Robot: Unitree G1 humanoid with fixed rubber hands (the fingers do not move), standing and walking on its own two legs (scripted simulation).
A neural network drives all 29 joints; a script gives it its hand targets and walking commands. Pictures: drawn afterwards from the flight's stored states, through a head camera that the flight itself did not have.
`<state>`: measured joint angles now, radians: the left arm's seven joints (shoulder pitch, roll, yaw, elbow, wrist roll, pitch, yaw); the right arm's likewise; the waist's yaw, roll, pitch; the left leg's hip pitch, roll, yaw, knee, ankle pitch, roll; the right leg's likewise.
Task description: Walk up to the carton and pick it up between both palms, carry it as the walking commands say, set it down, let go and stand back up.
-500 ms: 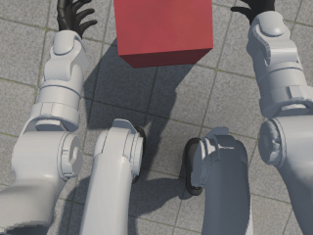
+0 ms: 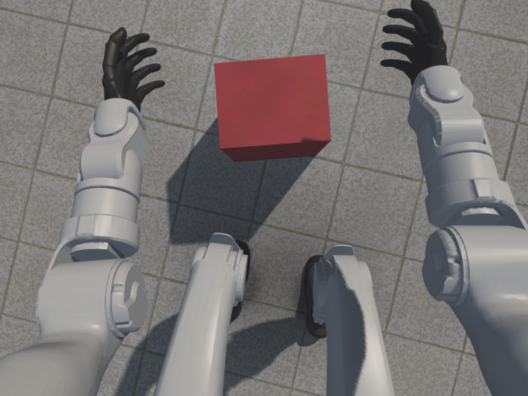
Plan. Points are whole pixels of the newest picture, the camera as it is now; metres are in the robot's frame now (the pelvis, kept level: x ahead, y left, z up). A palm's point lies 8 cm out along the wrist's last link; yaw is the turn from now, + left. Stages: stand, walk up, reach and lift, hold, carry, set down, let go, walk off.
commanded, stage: set down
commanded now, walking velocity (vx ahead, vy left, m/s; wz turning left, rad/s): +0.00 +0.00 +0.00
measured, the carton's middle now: (272, 116) +0.55 +0.03 -0.41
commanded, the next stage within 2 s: let go in 0.50 s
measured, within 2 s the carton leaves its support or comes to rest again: neither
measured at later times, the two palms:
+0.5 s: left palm (41, 44) +0.48 +0.22 +0.05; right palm out of the picture +0.54 -0.17 +0.05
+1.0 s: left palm out of the picture +0.37 +0.25 +0.12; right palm out of the picture +0.41 -0.19 +0.10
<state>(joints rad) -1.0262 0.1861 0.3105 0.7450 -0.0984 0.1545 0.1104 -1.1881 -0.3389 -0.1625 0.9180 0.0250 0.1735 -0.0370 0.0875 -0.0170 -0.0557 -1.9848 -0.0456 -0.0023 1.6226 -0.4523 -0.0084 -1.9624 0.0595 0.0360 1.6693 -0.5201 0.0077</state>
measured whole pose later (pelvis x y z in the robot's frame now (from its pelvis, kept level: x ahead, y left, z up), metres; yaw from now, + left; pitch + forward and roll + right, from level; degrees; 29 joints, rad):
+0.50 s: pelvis +0.03 +0.00 +0.14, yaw -1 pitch +44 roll +1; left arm -0.91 0.13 0.38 0.77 0.01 0.11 0.04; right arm -1.07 -0.28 -0.26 0.95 -0.07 0.13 0.03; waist 0.09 -0.03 -0.11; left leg -1.51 -0.04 -0.02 1.04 -0.29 -0.01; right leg -1.50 0.06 0.06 1.08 -0.34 0.00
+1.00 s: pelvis +0.08 +0.01 +0.21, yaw -1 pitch +30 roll -1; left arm -0.26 0.19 0.18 0.51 0.03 0.07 -0.10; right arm -0.34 -0.15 -0.17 0.53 -0.09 0.09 -0.04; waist 0.07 0.01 -0.08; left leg -1.02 -0.04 -0.04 0.75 -0.26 0.01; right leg -0.99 0.05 0.06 0.76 -0.30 0.01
